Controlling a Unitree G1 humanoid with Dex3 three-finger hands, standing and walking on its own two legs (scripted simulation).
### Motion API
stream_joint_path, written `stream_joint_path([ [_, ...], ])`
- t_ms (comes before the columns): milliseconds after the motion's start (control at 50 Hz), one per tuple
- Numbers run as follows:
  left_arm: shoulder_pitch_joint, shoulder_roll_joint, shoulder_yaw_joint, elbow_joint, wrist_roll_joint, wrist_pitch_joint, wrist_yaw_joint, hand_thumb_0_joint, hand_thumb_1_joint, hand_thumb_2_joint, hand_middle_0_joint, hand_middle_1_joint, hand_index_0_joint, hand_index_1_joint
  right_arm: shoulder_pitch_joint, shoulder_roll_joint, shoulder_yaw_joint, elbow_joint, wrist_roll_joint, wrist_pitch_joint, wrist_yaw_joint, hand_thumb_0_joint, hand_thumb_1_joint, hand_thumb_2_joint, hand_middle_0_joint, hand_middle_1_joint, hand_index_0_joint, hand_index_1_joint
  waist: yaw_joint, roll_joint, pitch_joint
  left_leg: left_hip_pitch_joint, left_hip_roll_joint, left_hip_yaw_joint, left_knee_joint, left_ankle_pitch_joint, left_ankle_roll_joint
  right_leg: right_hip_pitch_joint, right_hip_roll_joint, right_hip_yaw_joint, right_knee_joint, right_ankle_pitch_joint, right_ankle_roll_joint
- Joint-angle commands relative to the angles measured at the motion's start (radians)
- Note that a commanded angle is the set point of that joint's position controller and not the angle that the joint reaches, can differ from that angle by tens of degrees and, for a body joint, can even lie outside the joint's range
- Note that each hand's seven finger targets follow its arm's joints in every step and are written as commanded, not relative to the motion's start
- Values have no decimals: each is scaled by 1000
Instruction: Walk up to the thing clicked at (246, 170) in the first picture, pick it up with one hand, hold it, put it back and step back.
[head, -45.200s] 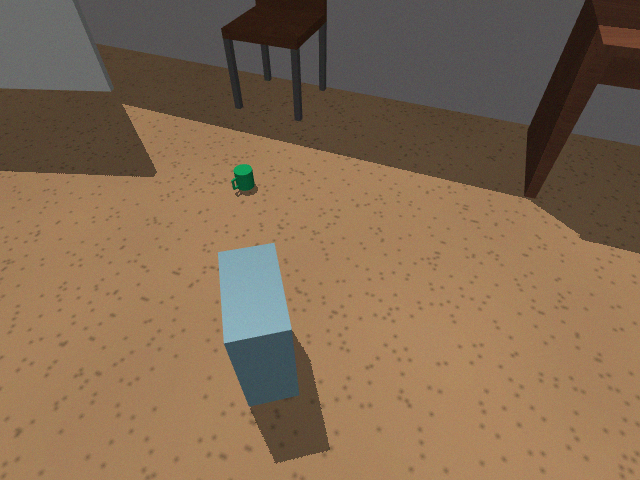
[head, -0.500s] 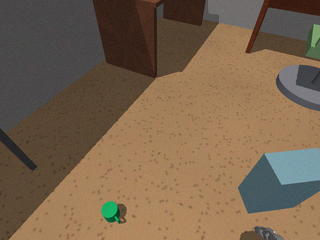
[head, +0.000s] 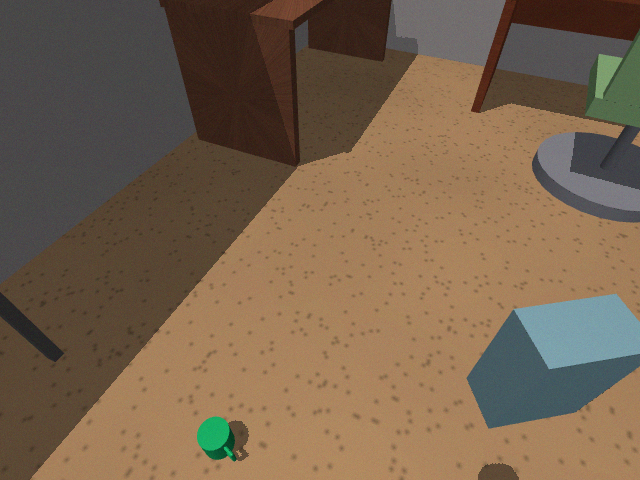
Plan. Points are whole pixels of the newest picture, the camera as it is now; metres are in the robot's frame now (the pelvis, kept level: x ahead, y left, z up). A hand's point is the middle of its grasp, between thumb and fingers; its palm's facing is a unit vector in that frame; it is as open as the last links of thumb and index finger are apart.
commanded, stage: walk up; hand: left
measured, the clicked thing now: (220, 442) +0.40 +0.29 -0.73
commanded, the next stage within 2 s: none
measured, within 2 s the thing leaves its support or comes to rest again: neither
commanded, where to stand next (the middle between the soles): +0.04 -0.02 m, yaw +1 degrees
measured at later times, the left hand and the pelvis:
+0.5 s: hand out of the picture +0.07 +0.26 -0.16, palm faces -0.01 -0.94 -0.33, open 7.4 cm; pelvis +0.00 +0.01 +0.00, yaw +0 degrees
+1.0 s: hand out of the picture -0.04 +0.23 -0.15, palm faces +0.07 -0.90 -0.42, open 7.4 cm; pelvis -0.07 -0.04 -0.01, yaw +5 degrees
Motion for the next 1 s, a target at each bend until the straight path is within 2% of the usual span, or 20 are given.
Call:
stream_joint_path([
  [0,-40,212,44,-49,-3,-19,12,0,900,900,-200,-300,-200,-300,-77,-210,-31,-62,-2,-31,-19,0,-900,-900,200,300,200,300,10,22,-98,83,106,-106,-49,48,28,-66,-123,81,-76,83,-23],
  [440,-35,200,45,-41,1,-17,14,0,900,900,-200,-300,-200,-300,-53,-206,-39,-58,-4,-29,-21,0,-900,-900,200,300,200,300,-1,6,-106,86,105,-113,-50,85,29,-64,-121,71,-67,99,-18],
  [460,-38,261,75,-62,-8,8,18,0,900,900,-200,-300,-200,-300,-55,-271,-64,-68,2,-12,-28,0,-900,-900,200,300,200,300,-4,-7,12,14,109,-125,34,352,38,-152,-109,59,51,289,-24],
  [500,10,230,72,-97,-11,19,24,0,900,900,-200,-300,-200,-300,-28,-263,-73,-92,14,-1,-33,0,-900,-900,200,300,200,300,-3,18,-94,76,139,-119,81,506,73,-132,-89,15,127,328,-26],
  [540,22,211,76,-134,-13,31,23,0,900,900,-200,-300,-200,-300,-12,-280,-90,-128,15,9,-35,0,-900,-900,200,300,200,300,-8,75,-180,72,188,-173,66,506,122,-120,-47,-2,255,224,-31],
  [600,78,196,87,-166,-2,61,17,0,900,900,-200,-300,-200,-300,-73,-307,-110,-195,0,25,-42,0,-900,-900,200,300,200,300,10,203,-190,-71,308,-286,0,300,238,-140,1,5,528,-273,-45],
  [620,107,200,92,-175,-2,71,13,0,900,900,-200,-300,-200,-300,-99,-312,-116,-224,-11,30,-43,0,-900,-900,200,300,200,300,23,219,-177,-127,331,-299,-3,253,264,-149,-12,38,612,-361,-51],
  [660,164,185,98,-185,-9,74,11,0,900,900,-200,-300,-200,-300,-138,-296,-120,-265,-27,38,-49,0,-900,-900,200,300,200,300,60,183,-167,-125,300,-248,98,292,232,-174,-39,71,537,-315,-62],
  [700,183,175,100,-180,6,45,14,0,900,900,-200,-300,-200,-300,-137,-258,-103,-265,-20,45,-38,0,-900,-900,200,300,200,300,81,105,-147,-107,177,-175,225,157,139,-153,-43,36,183,-105,-43],
  [720,167,215,105,-182,18,28,20,0,900,900,-200,-300,-200,-300,-128,-220,-91,-270,-10,50,-30,0,-900,-900,200,300,200,300,67,-34,-119,-145,73,-107,326,25,94,-156,-103,132,40,-9,-47],
  [740,129,315,132,-211,34,12,25,0,900,900,-200,-300,-200,-300,-76,-170,-77,-286,-7,55,-23,0,-900,-900,200,300,200,300,41,-226,-81,-313,-68,-75,469,-309,31,-130,-286,409,-27,74,-112],
  [760,81,387,141,-246,39,3,31,0,900,900,-200,-300,-200,-300,-85,-186,-87,-297,-16,69,-28,0,-900,-900,200,300,200,300,52,-185,-51,-305,-92,-179,649,-499,11,-284,-425,484,-36,110,-252],
  [780,47,399,142,-272,44,-6,38,0,900,900,-200,-300,-200,-300,-67,-213,-100,-297,-18,77,-29,0,-900,-900,200,300,200,300,44,-173,-28,-279,-89,-253,783,-494,18,-353,-438,516,-26,158,-290],
  [800,8,350,138,-280,36,-14,46,0,900,900,-200,-300,-200,-300,-52,-228,-110,-291,-14,77,-22,0,-900,-900,200,300,200,300,15,-110,-14,-304,-88,-272,850,-423,17,-322,-389,424,14,219,-265],
  [820,-17,311,125,-281,33,-21,48,0,900,900,-200,-300,-200,-300,-9,-230,-113,-276,-6,72,-16,0,-900,-900,200,300,200,300,-9,-51,-30,-301,-95,-276,846,-352,9,-264,-295,293,41,207,-202],
  [840,-14,286,124,-286,37,-31,49,0,900,900,-200,-300,-200,-300,39,-233,-112,-265,0,65,-9,0,-900,-900,200,300,200,300,-19,-70,-78,-322,-92,-240,803,-305,4,-143,-241,220,62,185,-169],
  [880,85,258,119,-288,44,-49,44,0,900,900,-200,-300,-200,-300,32,-233,-102,-270,-18,55,2,0,-900,-900,200,300,200,300,42,-97,-139,-361,-56,-212,684,-308,-9,42,-248,237,45,-21,-172],
  [920,184,295,138,-282,41,-58,37,0,900,900,-200,-300,-200,-300,-33,-246,-105,-311,-33,42,18,0,-900,-900,200,300,200,300,104,-147,-83,-462,-42,-188,579,-338,-9,151,-290,315,-4,-232,-201],
  [960,260,331,156,-284,33,-62,26,0,900,900,-200,-300,-200,-300,-72,-257,-109,-342,-37,27,29,0,-900,-900,200,300,200,300,136,-149,4,-504,-32,-174,498,-364,-2,163,-327,366,-51,-328,-225],
  [980,275,346,161,-289,35,-64,20,0,900,900,-200,-300,-200,-300,-78,-250,-108,-351,-38,18,34,0,-900,-900,200,300,200,300,133,-161,24,-489,-20,-153,447,-387,4,154,-335,353,-59,-308,-236],
])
